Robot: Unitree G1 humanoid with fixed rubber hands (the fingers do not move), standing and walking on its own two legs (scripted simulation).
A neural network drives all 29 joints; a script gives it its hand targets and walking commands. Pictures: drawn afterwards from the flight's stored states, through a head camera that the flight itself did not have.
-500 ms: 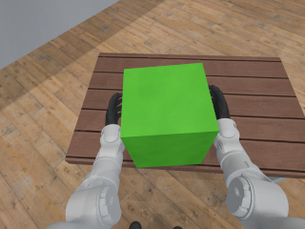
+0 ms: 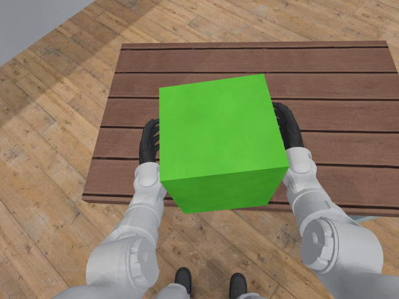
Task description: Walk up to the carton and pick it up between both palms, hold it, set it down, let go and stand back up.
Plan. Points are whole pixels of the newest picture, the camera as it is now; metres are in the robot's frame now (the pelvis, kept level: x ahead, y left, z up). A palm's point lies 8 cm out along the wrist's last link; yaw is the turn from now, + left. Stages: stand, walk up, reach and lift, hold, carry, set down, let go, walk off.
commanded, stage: set down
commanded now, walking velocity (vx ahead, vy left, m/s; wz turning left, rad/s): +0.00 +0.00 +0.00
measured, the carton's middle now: (218, 152) +0.40 +0.02 -0.06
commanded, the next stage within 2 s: none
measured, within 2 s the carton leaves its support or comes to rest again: rests again in 0.06 s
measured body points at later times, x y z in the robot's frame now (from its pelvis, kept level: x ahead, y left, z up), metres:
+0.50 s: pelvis -0.01 +0.01 -0.01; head +0.13 -0.01 +0.42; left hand +0.39 +0.17 -0.04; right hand +0.44 -0.13 -0.03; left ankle +0.00 +0.15 -0.74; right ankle +0.00 -0.09 -0.74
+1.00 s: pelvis -0.01 +0.00 -0.01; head +0.14 -0.01 +0.41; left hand +0.39 +0.16 -0.04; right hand +0.43 -0.14 -0.03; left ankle +0.00 +0.15 -0.74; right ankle +0.00 -0.09 -0.74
